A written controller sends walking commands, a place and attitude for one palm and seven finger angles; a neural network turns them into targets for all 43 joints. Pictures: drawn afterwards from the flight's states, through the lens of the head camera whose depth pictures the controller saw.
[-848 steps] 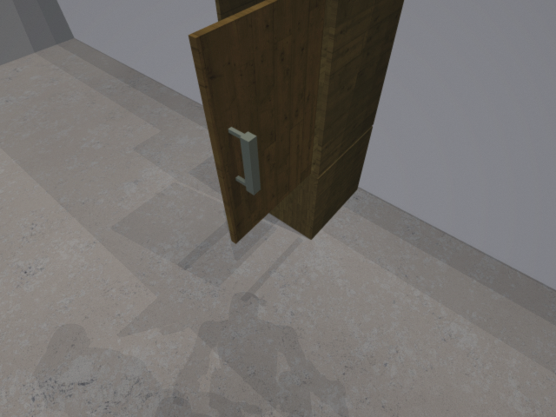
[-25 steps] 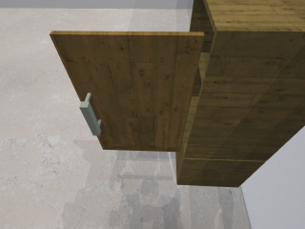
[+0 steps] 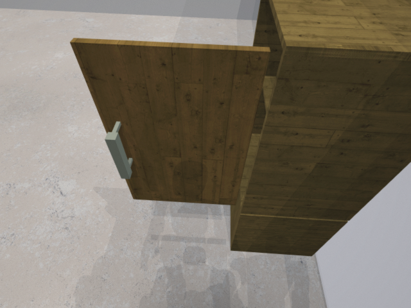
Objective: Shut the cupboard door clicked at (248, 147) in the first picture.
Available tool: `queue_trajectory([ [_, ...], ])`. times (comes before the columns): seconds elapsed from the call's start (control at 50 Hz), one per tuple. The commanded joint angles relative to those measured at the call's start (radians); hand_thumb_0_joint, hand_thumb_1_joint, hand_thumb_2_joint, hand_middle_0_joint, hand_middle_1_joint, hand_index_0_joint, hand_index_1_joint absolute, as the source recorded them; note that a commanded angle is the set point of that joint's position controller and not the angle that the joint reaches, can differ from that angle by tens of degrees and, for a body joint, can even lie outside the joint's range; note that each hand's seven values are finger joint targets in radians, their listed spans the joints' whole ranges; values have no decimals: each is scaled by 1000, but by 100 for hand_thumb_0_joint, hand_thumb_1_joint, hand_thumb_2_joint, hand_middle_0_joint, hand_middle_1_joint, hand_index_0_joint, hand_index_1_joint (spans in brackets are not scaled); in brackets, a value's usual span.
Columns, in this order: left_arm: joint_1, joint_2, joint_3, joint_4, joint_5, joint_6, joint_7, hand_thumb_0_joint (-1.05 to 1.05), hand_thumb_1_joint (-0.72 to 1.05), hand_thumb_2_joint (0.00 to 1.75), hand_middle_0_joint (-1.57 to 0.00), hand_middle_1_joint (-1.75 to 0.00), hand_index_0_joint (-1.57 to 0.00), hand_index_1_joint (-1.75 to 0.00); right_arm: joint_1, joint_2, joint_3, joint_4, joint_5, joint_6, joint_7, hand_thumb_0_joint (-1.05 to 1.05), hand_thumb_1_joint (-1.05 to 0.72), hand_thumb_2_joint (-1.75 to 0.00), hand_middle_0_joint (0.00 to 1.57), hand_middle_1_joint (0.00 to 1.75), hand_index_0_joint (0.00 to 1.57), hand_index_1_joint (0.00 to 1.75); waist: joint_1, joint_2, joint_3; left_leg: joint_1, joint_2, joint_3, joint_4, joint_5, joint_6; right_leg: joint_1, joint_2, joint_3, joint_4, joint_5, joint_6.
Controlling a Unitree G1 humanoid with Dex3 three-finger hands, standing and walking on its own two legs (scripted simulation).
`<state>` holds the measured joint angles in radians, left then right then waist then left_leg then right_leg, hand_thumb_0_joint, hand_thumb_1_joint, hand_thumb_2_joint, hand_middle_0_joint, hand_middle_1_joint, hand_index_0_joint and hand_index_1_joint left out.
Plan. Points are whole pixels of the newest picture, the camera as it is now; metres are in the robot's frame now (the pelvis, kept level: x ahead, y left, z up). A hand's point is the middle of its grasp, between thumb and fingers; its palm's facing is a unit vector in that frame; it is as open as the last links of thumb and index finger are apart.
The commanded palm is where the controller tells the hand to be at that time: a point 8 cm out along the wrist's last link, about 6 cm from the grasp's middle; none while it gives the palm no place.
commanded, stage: come to a stop and stand still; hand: left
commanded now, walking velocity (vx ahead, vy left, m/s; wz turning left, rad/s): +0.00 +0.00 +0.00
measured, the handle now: (122, 151) +0.49 +0.26 -0.03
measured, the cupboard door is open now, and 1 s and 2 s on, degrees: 90 90 90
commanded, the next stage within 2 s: look again from close up in 0.22 s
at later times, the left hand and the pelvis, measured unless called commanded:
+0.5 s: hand out of the picture +0.02 +0.19 -0.17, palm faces +0.03 -0.97 -0.22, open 7.3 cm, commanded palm none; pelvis +0.00 +0.01 +0.00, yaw +0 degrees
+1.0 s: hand (107, 306) +0.14 +0.21 -0.09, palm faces +0.22 -0.96 -0.19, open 7.3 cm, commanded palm +0.12 +0.24 -0.07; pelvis +0.02 +0.01 -0.01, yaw +1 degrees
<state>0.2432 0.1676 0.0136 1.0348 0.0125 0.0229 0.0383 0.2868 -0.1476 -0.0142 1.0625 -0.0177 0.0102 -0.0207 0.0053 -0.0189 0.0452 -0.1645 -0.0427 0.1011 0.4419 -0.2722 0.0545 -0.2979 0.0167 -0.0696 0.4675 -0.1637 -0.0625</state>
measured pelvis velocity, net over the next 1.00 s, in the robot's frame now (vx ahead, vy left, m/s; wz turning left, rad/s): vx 0.02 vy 0.01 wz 0.01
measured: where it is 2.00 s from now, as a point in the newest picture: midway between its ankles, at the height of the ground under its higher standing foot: outside the picture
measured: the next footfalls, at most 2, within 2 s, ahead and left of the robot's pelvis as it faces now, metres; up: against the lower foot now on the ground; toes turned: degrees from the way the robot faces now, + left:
none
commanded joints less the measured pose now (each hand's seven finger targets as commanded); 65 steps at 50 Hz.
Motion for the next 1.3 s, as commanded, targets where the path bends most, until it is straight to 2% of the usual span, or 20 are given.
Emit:
queue_trajectory([
  [0.0, 53, 77, 6, -28, 1, -34, -1, 0, 90, 90, -20, -30, -20, -30, 89, -73, 4, -7, 1, -18, -5, 0, -90, -90, 20, 30, 20, 30, 0, 31, -5, -80, 145, -159, -163, -44, -6, 74, -126, 177, -130, -81, 6],
  [0.08, 87, 62, -3, 3, -1, -42, -1, 0, 90, 90, -20, -30, -20, -30, 94, -69, 13, 8, 5, -27, -8, 0, -90, -90, 20, 30, 20, 30, 3, 18, 7, -74, 154, -160, -184, -12, -9, 95, -121, 164, -126, -20, 8],
  [0.1, 194, 93, -7, 47, 4, -52, 38, 0, 90, 90, -20, -30, -20, -30, -37, -138, -2, -67, 16, -38, -2, 0, -90, -90, 20, 30, 20, 30, 40, 104, 39, -86, 174, -71, -15, 30, -35, 72, -161, 149, -71, 178, 38],
  [0.12, 181, 128, -12, 41, 6, -65, 31, 0, 90, 90, -20, -30, -20, -30, -9, -114, 11, -83, 11, -39, 0, 0, -90, -90, 20, 30, 20, 30, 7, 107, 3, -97, 106, -81, 16, 54, -60, 118, -194, 203, -55, 376, -5],
  [0.16, 124, 118, -10, 14, -5, -68, 18, 0, 90, 90, -20, -30, -20, -30, 115, -69, 7, -55, 6, -29, -6, 0, -90, -90, 20, 30, 20, 30, -38, 65, -130, -27, 103, -107, -19, -34, -44, 136, -211, 226, -64, 136, -41],
  [0.2, 88, 101, -13, 2, 0, -61, 11, 0, 90, 90, -20, -30, -20, -30, 111, -82, 4, -52, 2, -19, -1, 0, -90, -90, 20, 30, 20, 30, -41, -22, -39, -50, 107, -127, -33, -67, -27, 23, -176, 229, -137, -223, -32],
  [0.26, 74, 91, -8, -6, 1, -53, 8, 0, 90, 90, -20, -30, -20, -30, 124, -106, -2, -52, -4, -17, 3, 0, -90, -90, 20, 30, 20, 30, -39, -73, 68, -114, 115, -154, -79, -104, -9, -44, -142, 214, -136, -302, -18],
  [0.32, 93, 84, -4, -5, 1, -51, 6, 0, 90, 90, -20, -30, -20, -30, 124, -108, -1, -49, -6, -25, 3, 0, -90, -90, 20, 30, 20, 30, -26, 11, 89, -151, 131, -181, -140, -129, -1, -27, -119, 190, -99, -246, -15],
  [0.84, 77, 76, -22, 41, -8, -57, 3, 0, 90, 90, -20, -30, -20, -30, 86, -106, 28, 44, 5, -44, -8, 0, -90, -90, 20, 30, 20, 30, -11, 28, 42, -57, 150, -151, -162, 103, -16, 146, -136, 159, -91, 100, -5],
  [0.86, 176, 96, -19, 88, 8, -69, 41, 0, 90, 90, -20, -30, -20, -30, -1, -126, 23, -16, 14, -56, -5, 0, -90, -90, 20, 30, 20, 30, 30, -4, 27, -66, 185, -98, -1, 301, -32, 123, -170, 145, -4, 476, 25],
  [0.88, -723, 689, 419, -1502, -120, -338, 49, 0, 90, 90, -20, -30, -20, -30, 102, -383, -55, -364, 11, -244, -116, 0, -90, -90, 20, 30, 20, 30, -162, 88, -376, 174, 143, -179, 45, 508, -51, 184, -60, 130, 137, 221, 51],
  [0.9, -66, 176, -8, -1222, -123, -250, 49, 0, 90, 90, -22, -32, -22, -32, -62, -195, 44, -328, 68, -306, -106, 0, -90, -90, 20, 30, 20, 30, -53, 322, -448, 207, 86, -130, 61, 464, -58, 50, 4, 69, 183, -15, 28],
  [0.92, -56, 182, 74, -1208, -176, -198, 82, 0, 90, 90, -24, -34, -24, -34, -81, -242, 34, -304, 40, -335, -99, 0, -90, -90, 20, 30, 20, 30, -16, 321, -403, 152, 101, -125, -37, 487, -96, 52, 1, 28, 115, -72, 20],
  [0.94, 191, -91, -93, -938, -175, -95, 57, 0, 90, 90, -25, -36, -25, -36, -82, -160, 29, -282, 50, -350, -62, 0, -90, -90, 20, 30, 20, 30, -30, 209, -164, 11, 104, -160, -79, 329, -105, -29, -22, 6, 110, -103, 31],
  [0.96, -34, 38, -17, -1052, -192, -132, 68, 0, 90, 90, -27, -38, -27, -38, -64, -240, -2, -332, 58, -363, -47, 0, -90, -90, 20, 30, 20, 30, -63, 164, -18, -132, 82, -193, -35, 102, -98, -58, -34, 17, 87, -89, 28],
  [1.0, 34, 30, 31, -910, -175, -233, 26, 0, 90, 90, -31, -42, -31, -42, -70, -237, -22, -398, 38, -372, -29, 0, -90, -90, 20, 30, 20, 30, -72, -93, 118, -317, 51, -214, 40, -69, -85, -176, -39, -5, 71, -176, 27],
  [1.04, 304, -22, 57, -737, -207, -353, -64, 0, 90, 90, -35, -46, -35, -46, -82, -217, -41, -478, 37, -375, -4, 0, -90, -90, 20, 30, 20, 30, -6, -322, 84, -433, 18, -164, 166, -97, -65, -232, -44, 4, 113, -325, 26],
  [1.08, 427, -11, 113, -752, -266, -511, -188, 0, 90, 90, -38, -50, -38, -50, -106, -216, -63, -540, 26, -373, 16, 0, -90, -90, 20, 30, 20, 30, 41, -413, -44, -543, -6, -117, 305, -105, -70, -222, -56, 63, 190, -356, 29],
  [1.16, 435, 125, 221, -783, -285, -706, -407, 0, 90, 90, -46, -58, -46, -58, -171, -235, -83, -653, 34, -342, 56, 0, -90, -90, 20, 30, 20, 30, 66, -60, -197, -677, -35, -81, 479, -101, -79, -220, -94, 163, 362, -177, 7],
  [1.28, 134, 186, 237, -1307, -323, -741, -341, 0, 90, 90, -57, -70, -57, -70, -149, -209, -70, -737, 21, -333, 33, 0, -90, -90, 20, 30, 20, 30, 35, 231, -470, -655, 2, -114, 597, -19, -45, -389, -38, 132, 543, -168, 7],
])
